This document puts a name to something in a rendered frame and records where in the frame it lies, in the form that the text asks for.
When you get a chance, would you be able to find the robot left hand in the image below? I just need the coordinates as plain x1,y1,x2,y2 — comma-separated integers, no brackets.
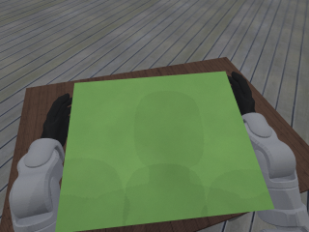
41,93,72,147

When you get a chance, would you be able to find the left robot forearm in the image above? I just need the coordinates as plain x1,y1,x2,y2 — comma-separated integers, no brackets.
9,138,65,232

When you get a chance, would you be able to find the table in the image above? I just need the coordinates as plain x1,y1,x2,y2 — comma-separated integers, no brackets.
0,57,309,232

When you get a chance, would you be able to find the carton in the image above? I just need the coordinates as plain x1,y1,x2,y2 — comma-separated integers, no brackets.
55,71,274,232

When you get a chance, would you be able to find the right robot forearm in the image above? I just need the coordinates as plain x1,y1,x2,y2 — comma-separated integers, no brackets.
241,112,309,232

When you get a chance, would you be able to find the robot right hand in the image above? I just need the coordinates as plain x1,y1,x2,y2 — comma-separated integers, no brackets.
227,72,256,116

